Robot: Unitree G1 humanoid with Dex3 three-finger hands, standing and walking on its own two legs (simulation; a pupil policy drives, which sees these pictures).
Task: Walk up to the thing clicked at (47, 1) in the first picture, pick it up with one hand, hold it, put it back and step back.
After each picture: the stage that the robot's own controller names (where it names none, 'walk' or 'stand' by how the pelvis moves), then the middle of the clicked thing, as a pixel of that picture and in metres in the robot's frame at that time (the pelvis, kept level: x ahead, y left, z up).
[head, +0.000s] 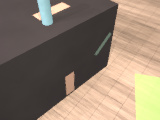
stand; (44, 4) +0.91 +0.27 +0.05
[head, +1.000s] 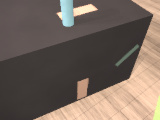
rise first; (66, 4) +0.86 +0.17 +0.06
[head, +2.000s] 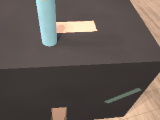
sink last; (47, 18) +0.61 +0.20 +0.09
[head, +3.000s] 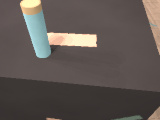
stand; (38, 31) +0.56 +0.24 +0.08
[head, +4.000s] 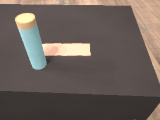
stand; (33, 44) +0.54 +0.25 +0.05
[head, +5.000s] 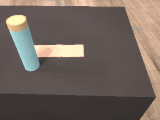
stand; (25, 46) +0.53 +0.28 +0.05
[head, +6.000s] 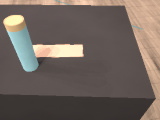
stand; (23, 46) +0.52 +0.28 +0.05
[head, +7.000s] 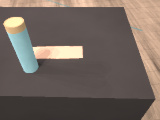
stand; (23, 48) +0.52 +0.28 +0.05
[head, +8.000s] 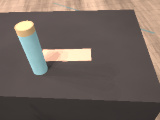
rise first; (33, 50) +0.52 +0.28 +0.05
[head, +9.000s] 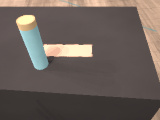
go down; (34, 45) +0.53 +0.28 +0.05
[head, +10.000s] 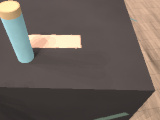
go down; (18, 35) +0.54 +0.26 +0.06
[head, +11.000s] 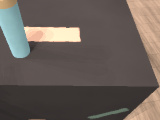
go down; (13, 27) +0.53 +0.25 +0.09
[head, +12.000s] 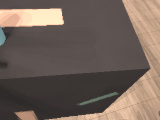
close in; out of the picture +0.53 +0.28 +0.12
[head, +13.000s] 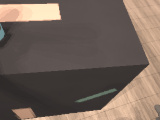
close; out of the picture +0.54 +0.27 +0.13
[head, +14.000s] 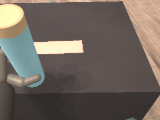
lift; (22, 54) +0.34 +0.18 +0.20
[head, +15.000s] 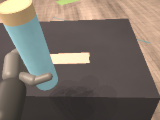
hold; (34, 51) +0.31 +0.15 +0.25
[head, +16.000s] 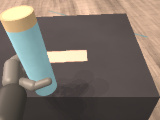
hold; (34, 57) +0.32 +0.15 +0.22
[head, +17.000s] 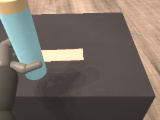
crouch; (25, 41) +0.37 +0.18 +0.23
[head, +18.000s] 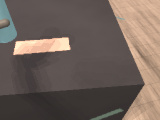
lower; out of the picture +0.49 +0.24 +0.27
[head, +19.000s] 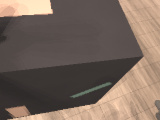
lower; out of the picture +0.53 +0.25 +0.14
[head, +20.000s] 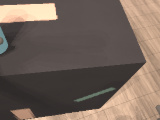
lower; out of the picture +0.50 +0.24 +0.13
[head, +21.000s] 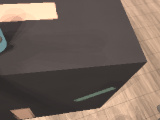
lower; out of the picture +0.50 +0.25 +0.13
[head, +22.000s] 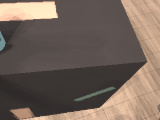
lower; out of the picture +0.50 +0.25 +0.13
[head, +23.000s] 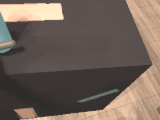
open; out of the picture +0.50 +0.24 +0.13
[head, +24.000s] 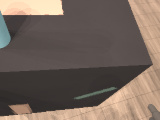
sink last; out of the picture +0.50 +0.24 +0.13
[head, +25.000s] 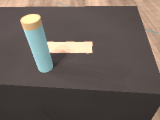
sink last; (39, 46) +0.51 +0.25 +0.09
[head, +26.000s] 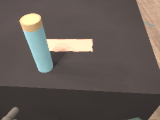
stand; (39, 46) +0.50 +0.23 +0.07
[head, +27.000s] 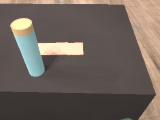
stand; (30, 50) +0.49 +0.25 +0.06
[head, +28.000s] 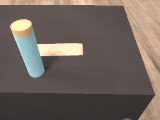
stand; (30, 51) +0.49 +0.25 +0.05
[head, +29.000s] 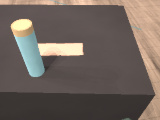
stand; (30, 51) +0.49 +0.25 +0.05
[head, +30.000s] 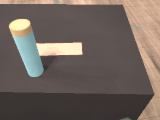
stand; (29, 51) +0.49 +0.25 +0.05
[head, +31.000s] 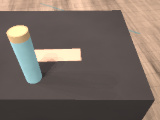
stand; (27, 57) +0.48 +0.25 +0.06
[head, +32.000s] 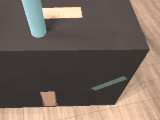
walk; (33, 9) +0.64 +0.24 +0.07
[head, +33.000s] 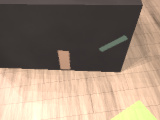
walk; out of the picture +1.02 +0.22 +0.08
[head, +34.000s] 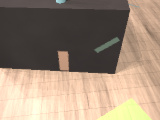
stand; out of the picture +1.18 +0.22 +0.07
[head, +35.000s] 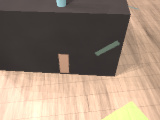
stand; out of the picture +1.16 +0.21 +0.05
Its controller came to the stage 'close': yes
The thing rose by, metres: 0.21
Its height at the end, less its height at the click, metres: +0.00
